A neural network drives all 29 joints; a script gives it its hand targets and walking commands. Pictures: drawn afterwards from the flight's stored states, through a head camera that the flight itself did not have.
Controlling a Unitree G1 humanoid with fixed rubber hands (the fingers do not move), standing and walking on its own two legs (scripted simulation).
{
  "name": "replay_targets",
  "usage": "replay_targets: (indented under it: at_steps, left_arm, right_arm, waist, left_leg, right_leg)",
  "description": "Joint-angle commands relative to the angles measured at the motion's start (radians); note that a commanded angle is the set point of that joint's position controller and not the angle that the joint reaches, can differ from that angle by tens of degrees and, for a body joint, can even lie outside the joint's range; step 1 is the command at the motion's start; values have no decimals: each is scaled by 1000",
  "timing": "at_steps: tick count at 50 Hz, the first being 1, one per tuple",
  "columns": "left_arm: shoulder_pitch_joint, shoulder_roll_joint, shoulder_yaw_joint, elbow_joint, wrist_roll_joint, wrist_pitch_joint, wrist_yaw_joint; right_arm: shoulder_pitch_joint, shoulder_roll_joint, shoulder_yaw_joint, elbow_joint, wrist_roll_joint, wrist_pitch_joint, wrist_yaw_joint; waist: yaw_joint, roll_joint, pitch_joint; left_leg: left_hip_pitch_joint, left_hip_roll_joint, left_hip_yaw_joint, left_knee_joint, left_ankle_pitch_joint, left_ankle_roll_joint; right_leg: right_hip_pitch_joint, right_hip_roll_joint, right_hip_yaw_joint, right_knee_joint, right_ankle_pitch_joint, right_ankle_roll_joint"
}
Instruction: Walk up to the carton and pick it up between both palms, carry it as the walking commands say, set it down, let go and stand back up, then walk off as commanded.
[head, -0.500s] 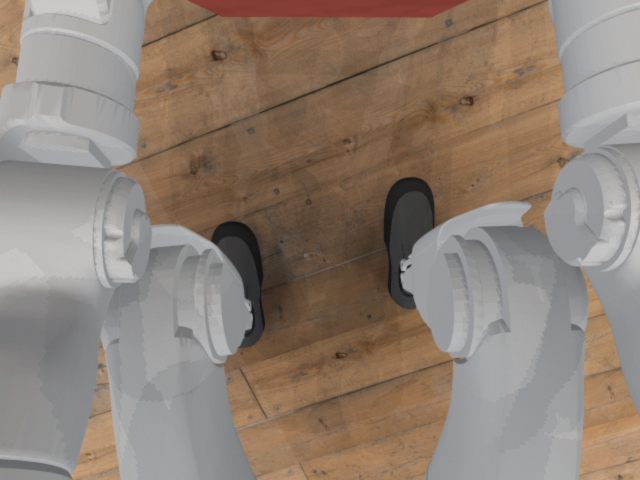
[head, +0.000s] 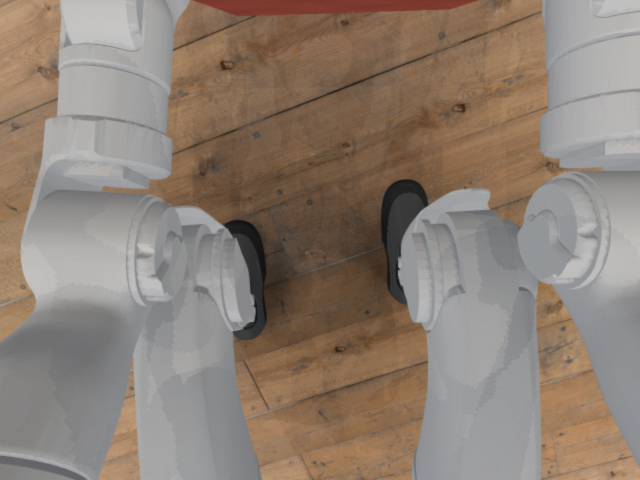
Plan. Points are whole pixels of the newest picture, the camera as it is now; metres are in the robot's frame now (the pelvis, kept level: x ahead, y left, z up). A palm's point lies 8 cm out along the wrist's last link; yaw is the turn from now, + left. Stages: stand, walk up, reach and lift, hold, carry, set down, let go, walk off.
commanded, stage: reach and lift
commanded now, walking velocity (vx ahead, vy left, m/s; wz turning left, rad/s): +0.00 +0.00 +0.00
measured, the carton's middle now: out of the picture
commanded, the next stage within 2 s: none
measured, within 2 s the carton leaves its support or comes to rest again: neither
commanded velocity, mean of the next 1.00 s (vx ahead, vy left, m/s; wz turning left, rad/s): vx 0.00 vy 0.00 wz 0.00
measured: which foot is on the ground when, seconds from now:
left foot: down 0.00-1.00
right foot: down 0.00-1.00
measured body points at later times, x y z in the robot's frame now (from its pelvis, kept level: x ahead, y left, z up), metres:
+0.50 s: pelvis -0.02 +0.00 +0.04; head +0.34 -0.03 +0.29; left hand +0.56 +0.11 -0.09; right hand +0.54 -0.21 -0.08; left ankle +0.11 +0.13 -0.36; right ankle +0.15 -0.14 -0.36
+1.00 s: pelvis -0.03 +0.00 +0.09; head +0.32 -0.03 +0.36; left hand +0.54 +0.12 -0.03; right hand +0.52 -0.21 -0.01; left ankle +0.11 +0.13 -0.36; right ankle +0.15 -0.14 -0.36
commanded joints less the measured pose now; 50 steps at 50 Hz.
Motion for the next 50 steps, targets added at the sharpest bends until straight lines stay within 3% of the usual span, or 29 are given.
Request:
replay_targets:
  at_steps: [1,5,10,14,15,17,25,30,35,37,38,40,47,50]
  left_arm:
    - [-827,-940,-407,-340,-130,-66,-482]
    - [-835,-934,-402,-335,-118,-62,-490]
    - [-835,-936,-387,-332,-106,-48,-492]
    - [-832,-947,-379,-326,-100,-31,-492]
    - [-829,-963,-388,-339,-101,-25,-493]
    - [-818,-970,-371,-317,-92,-11,-499]
    - [-804,-1024,-401,-360,-98,22,-517]
    - [-785,-1027,-394,-352,-82,32,-525]
    - [-789,-1040,-429,-419,-99,33,-526]
    - [-767,-1043,-420,-394,-90,37,-528]
    - [-769,-1042,-426,-413,-97,36,-529]
    - [-763,-1049,-423,-388,-91,40,-530]
    - [-763,-1071,-453,-442,-107,47,-531]
    - [-747,-1080,-438,-401,-96,58,-533]
  right_arm:
    - [-557,1038,470,-220,138,-12,456]
    - [-544,1042,457,-202,110,-3,455]
    - [-609,1032,470,-262,109,6,450]
    - [-635,1014,472,-275,100,21,451]
    - [-643,1036,490,-297,109,25,451]
    - [-656,1026,479,-286,94,36,453]
    - [-628,1074,510,-312,91,72,470]
    - [-587,1095,507,-280,81,87,473]
    - [-563,1138,541,-307,99,94,471]
    - [-564,1134,540,-302,96,95,472]
    - [-563,1128,539,-315,93,95,471]
    - [-556,1131,536,-298,91,97,470]
    - [-541,1164,565,-341,103,107,469]
    - [-556,1153,553,-324,93,112,472]
  waist:
    - [20,21,-2269]
    - [12,16,-2254]
    - [27,8,-2308]
    - [15,13,-2349]
    - [29,12,-2380]
    - [16,2,-2369]
    - [9,1,-2482]
    - [26,8,-2460]
    - [30,2,-2539]
    - [39,3,-2516]
    - [24,0,-2524]
    - [25,5,-2506]
    - [30,2,-2580]
    - [28,16,-2533]
  left_leg:
    - [575,-102,171,-230,388,27]
    - [548,-103,168,-255,331,31]
    - [590,-107,168,-287,310,31]
    - [622,-108,165,-308,279,31]
    - [639,-111,165,-319,285,30]
    - [626,-112,162,-333,259,29]
    - [695,-119,159,-387,275,27]
    - [675,-120,161,-414,261,30]
    - [741,-124,156,-441,299,30]
    - [734,-123,155,-453,288,31]
    - [736,-126,153,-456,291,30]
    - [735,-123,150,-472,275,32]
    - [820,-127,145,-518,289,31]
    - [821,-125,141,-542,255,31]
  right_leg:
    - [1008,75,-217,-141,420,-27]
    - [1007,79,-208,-164,368,-30]
    - [1029,83,-207,-198,331,-29]
    - [1040,82,-213,-216,291,-30]
    - [1073,84,-211,-227,295,-29]
    - [1064,85,-215,-239,264,-31]
    - [1140,93,-215,-284,286,-30]
    - [1156,98,-203,-312,278,-34]
    - [1227,105,-193,-338,317,-34]
    - [1220,104,-191,-349,302,-33]
    - [1232,107,-192,-356,311,-34]
    - [1225,107,-191,-365,292,-34]
    - [1297,114,-188,-411,304,-34]
    - [1273,112,-187,-434,258,-35]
